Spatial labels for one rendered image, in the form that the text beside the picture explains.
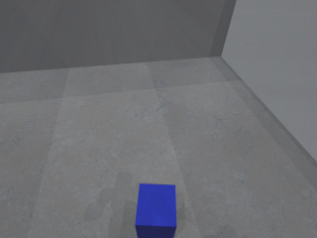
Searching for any carton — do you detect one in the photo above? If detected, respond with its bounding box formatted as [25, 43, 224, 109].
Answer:
[135, 183, 177, 238]

